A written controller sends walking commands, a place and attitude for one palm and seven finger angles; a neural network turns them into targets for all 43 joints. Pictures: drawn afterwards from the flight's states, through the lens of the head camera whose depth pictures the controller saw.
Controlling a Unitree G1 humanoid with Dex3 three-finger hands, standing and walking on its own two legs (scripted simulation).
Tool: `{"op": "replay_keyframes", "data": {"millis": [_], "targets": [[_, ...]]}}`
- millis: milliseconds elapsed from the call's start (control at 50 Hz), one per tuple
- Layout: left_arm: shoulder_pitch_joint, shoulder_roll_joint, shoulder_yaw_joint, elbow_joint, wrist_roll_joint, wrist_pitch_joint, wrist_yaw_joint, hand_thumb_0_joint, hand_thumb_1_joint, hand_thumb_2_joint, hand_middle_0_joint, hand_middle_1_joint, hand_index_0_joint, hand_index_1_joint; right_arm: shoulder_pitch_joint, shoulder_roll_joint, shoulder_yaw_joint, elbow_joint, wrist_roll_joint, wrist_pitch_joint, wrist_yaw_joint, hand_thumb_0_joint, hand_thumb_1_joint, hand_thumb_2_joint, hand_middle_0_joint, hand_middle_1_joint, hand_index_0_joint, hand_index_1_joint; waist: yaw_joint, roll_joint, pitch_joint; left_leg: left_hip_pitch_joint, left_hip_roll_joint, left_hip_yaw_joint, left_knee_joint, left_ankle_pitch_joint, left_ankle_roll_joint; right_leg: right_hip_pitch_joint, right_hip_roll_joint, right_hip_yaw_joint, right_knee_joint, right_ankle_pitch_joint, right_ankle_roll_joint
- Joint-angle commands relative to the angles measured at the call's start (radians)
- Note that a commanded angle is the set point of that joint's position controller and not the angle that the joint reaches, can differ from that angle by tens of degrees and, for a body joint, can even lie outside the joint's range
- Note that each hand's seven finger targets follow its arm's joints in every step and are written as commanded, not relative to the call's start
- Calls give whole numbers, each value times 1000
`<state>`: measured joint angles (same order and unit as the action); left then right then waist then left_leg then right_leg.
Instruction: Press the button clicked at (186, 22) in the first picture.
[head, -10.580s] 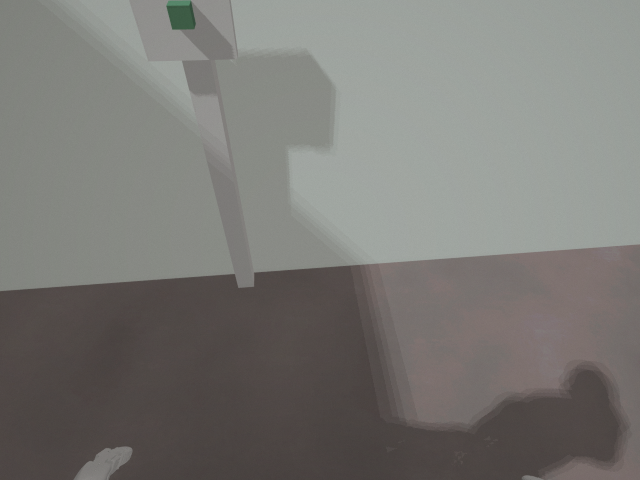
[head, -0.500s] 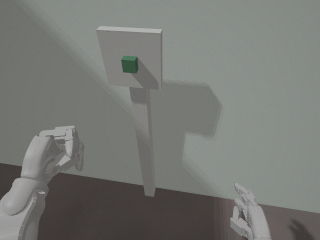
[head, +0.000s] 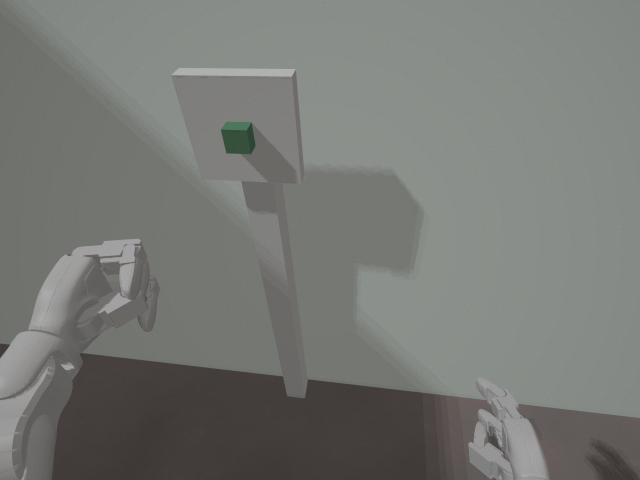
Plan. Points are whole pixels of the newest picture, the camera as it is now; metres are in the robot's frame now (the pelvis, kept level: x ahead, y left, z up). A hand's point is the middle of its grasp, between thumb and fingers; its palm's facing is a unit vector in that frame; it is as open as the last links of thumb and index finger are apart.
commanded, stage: raise the hand and make a fist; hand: left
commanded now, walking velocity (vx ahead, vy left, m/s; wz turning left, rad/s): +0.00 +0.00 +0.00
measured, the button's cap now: (239, 136) +0.54 +0.19 +0.20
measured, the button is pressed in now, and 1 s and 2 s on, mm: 0 0 0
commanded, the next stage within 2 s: aim a knuckle at the button in 0.16 s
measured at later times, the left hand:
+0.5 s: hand (148, 266) +0.27 +0.22 +0.19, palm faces +0.04 -1.00 -0.06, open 3.1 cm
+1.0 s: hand (210, 222) +0.36 +0.18 +0.18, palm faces -0.02 -1.00 -0.03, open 3.1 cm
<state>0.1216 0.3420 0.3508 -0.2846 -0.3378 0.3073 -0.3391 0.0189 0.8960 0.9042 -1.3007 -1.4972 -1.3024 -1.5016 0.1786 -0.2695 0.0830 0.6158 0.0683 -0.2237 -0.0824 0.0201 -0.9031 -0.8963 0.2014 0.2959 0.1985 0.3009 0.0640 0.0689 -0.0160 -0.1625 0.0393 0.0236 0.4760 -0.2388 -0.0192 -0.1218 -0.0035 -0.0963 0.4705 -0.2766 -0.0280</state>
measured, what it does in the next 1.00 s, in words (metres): stands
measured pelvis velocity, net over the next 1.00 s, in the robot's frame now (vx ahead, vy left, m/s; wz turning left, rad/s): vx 0.01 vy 0.01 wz -0.01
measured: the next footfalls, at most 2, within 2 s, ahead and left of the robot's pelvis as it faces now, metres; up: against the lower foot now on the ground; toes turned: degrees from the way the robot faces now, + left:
none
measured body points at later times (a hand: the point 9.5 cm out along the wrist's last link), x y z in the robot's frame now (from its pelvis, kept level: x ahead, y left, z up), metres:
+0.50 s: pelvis +0.00 +0.01 +0.00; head -0.04 -0.02 +0.45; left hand +0.26 +0.27 +0.19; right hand +0.20 -0.20 -0.06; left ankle +0.02 +0.13 -0.74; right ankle -0.01 -0.10 -0.74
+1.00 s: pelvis +0.01 +0.01 +0.00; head -0.01 +0.00 +0.45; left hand +0.35 +0.24 +0.18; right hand +0.19 -0.21 -0.08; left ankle +0.02 +0.13 -0.74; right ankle -0.01 -0.10 -0.74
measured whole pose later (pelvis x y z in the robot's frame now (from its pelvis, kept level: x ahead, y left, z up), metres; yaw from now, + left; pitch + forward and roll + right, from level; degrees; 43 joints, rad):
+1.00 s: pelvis +0.01 +0.01 +0.00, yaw -1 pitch -2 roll +0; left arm -0.34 0.27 0.21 0.15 -0.22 0.23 -0.18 0.02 0.90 0.90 -1.30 -1.50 -1.30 -1.50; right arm 0.19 -0.25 0.07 0.66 0.06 -0.16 -0.09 0.02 -0.90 -0.90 0.20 0.30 0.20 0.30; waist 0.03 0.04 -0.01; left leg -0.19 0.02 0.04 0.47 -0.24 0.00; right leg -0.16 -0.02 -0.08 0.47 -0.28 -0.01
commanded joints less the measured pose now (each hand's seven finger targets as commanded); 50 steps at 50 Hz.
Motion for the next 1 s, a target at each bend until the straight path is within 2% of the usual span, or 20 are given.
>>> {"op": "replay_keyframes", "data": {"millis": [0,60,120,200,240,260,300,340,420,440,480,500,580,620,680,700,720,840,900,980], "targets": [[-248,244,161,-308,-28,-154,48,0,900,900,-1300,-1500,-1300,-1500,-174,-74,-34,-179,-6,-79,-6,0,-900,-900,200,300,200,300,19,-19,-166,90,-46,-24,-34,165,46,-13,-2,58,-101,183,28],[-251,187,114,-179,-29,-148,50,0,900,900,-1300,-1500,-1300,-1500,-165,-82,-37,-148,1,-87,-14,0,-900,-900,200,300,200,300,0,-8,-50,66,-42,-20,-44,86,46,-81,-4,64,-135,87,32],[-266,171,64,-115,-18,-98,32,0,900,900,-1300,-1500,-1300,-1500,-171,-92,-38,-140,9,-85,-22,0,-900,-900,200,300,200,300,-6,-6,6,41,-43,-22,-47,43,48,-106,-12,84,-160,18,36],[-268,190,56,-168,-8,-69,13,0,900,900,-1300,-1500,-1300,-1500,-184,-92,-41,-164,10,-87,-26,0,-900,-900,200,300,200,300,2,-55,-56,51,-45,-27,-35,61,53,-77,-14,93,-147,23,41],[-274,215,87,-232,-11,-86,16,0,900,900,-1300,-1500,-1300,-1500,-180,-90,-39,-175,8,-90,-24,0,-900,-900,200,300,200,300,8,-37,-123,79,-47,-27,-37,92,54,-48,-12,74,-125,69,38],[-329,195,62,-243,-12,-100,18,0,900,900,-1300,-1500,-1300,-1500,-184,-85,-36,-172,6,-95,-25,0,-900,-900,200,300,200,300,-1,-23,-138,91,-48,-27,-37,92,54,-53,-11,71,-119,77,38],[-389,198,70,-211,-17,-129,37,0,900,900,-1300,-1500,-1300,-1500,-174,-83,-36,-153,2,-104,-27,0,-900,-900,200,300,200,300,-6,-49,-130,96,-46,-33,-39,91,52,-61,1,61,-120,76,36],[-424,177,59,-133,-14,-143,55,0,900,900,-1300,-1500,-1300,-1500,-163,-82,-36,-134,3,-108,-31,0,-900,-900,200,300,200,300,-14,-38,-97,92,-46,-34,-48,73,51,-87,4,52,-118,70,34],[-446,161,20,-24,23,-114,71,0,900,900,-1300,-1500,-1300,-1500,-157,-86,-39,-118,5,-90,-30,0,-900,-900,200,300,200,300,-13,-28,-71,69,-45,-30,-58,89,51,-87,-2,47,-108,107,28],[-461,126,-19,-32,32,-103,70,0,900,900,-1300,-1500,-1300,-1500,-162,-82,-39,-126,5,-86,-29,0,-900,-900,200,300,200,300,-14,-4,-85,80,-47,-28,-55,106,51,-84,-3,45,-96,136,26],[-510,126,-40,-24,45,-88,71,0,900,900,-1300,-1500,-1300,-1500,-164,-81,-37,-133,8,-76,-28,0,-900,-900,200,300,200,300,-19,17,-99,81,-48,-28,-57,110,49,-79,-4,42,-90,150,23],[-510,127,-34,-10,44,-87,71,0,900,900,-1300,-1500,-1300,-1500,-162,-81,-38,-134,4,-75,-28,0,-900,-900,200,300,200,300,-15,-37,-112,80,-46,-33,-53,126,51,-65,-1,43,-89,166,23],[-594,144,-14,-44,48,-119,84,0,900,900,-1300,-1500,-1300,-1500,-163,-76,-39,-148,-2,-68,-26,0,-900,-900,200,300,200,300,-12,-34,-208,119,-47,-35,-49,180,49,-33,0,35,-59,226,19],[-590,159,8,-8,51,-136,99,0,900,900,-1300,-1500,-1300,-1500,-156,-76,-39,-139,-5,-63,-22,0,-900,-900,200,300,200,300,-8,-60,-215,114,-43,-32,-49,196,49,-24,2,35,-57,241,18],[-674,133,-21,72,60,-137,120,0,900,900,-1300,-1500,-1300,-1500,-152,-77,-39,-121,-3,-45,-25,0,-900,-900,200,300,200,300,-26,-32,-171,101,-42,-30,-56,169,44,-57,2,34,-64,213,16],[-671,147,-8,103,65,-133,128,0,900,900,-1300,-1500,-1300,-1500,-149,-79,-41,-117,-3,-39,-24,0,-900,-900,200,300,200,300,-19,-61,-159,88,-41,-31,-55,168,46,-54,3,39,-70,208,15],[-671,137,-21,117,71,-125,130,0,900,900,-1300,-1500,-1300,-1500,-150,-79,-42,-120,-2,-34,-23,0,-900,-900,200,300,200,300,-22,-35,-152,85,-40,-25,-58,165,46,-58,0,41,-70,209,15],[-793,77,-107,156,94,-120,134,0,900,900,-1300,-1500,-1300,-1500,-134,-81,-48,-129,-1,-5,-18,0,-900,-900,200,300,200,300,-44,-22,-201,115,-40,-27,-47,217,44,-54,0,37,-54,269,10],[-845,121,-70,197,97,-144,149,0,900,900,-1300,-1500,-1300,-1500,-121,-86,-52,-118,-3,5,-21,0,-900,-900,200,300,200,300,-45,-69,-230,116,-36,-29,-43,223,45,-45,5,38,-53,267,10],[-914,126,-59,254,107,-174,176,0,900,900,-1300,-1500,-1300,-1500,-107,-84,-55,-106,-6,17,-19,0,-900,-900,200,300,200,300,-48,-41,-255,125,-37,-25,-42,250,41,-38,1,40,-44,298,7]]}}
